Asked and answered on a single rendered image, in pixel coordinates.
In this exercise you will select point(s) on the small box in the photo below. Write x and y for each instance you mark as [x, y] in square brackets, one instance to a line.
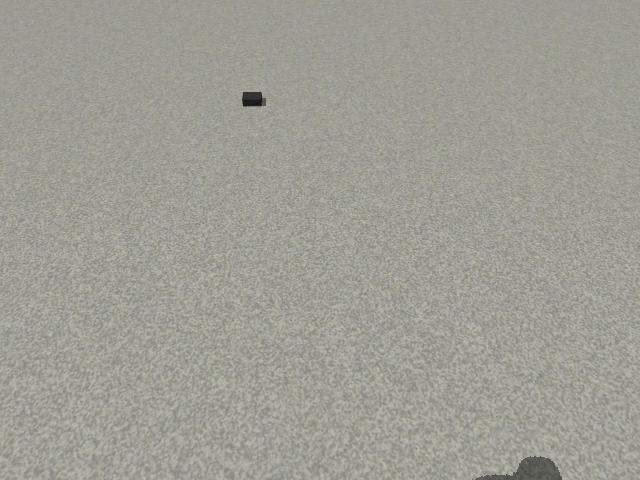
[252, 99]

